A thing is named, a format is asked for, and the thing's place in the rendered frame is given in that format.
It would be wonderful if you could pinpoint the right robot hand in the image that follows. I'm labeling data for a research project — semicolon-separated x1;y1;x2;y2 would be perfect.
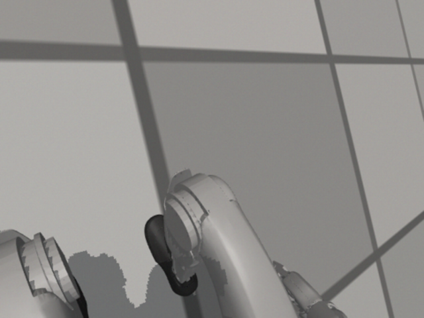
273;261;324;318

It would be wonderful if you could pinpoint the right robot foot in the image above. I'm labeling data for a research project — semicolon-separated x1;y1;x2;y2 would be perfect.
144;215;198;296

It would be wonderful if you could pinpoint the left robot foot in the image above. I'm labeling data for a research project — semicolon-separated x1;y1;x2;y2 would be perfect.
74;278;89;318

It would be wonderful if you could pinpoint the right robot arm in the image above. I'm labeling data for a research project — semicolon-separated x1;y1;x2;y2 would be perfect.
307;300;348;318

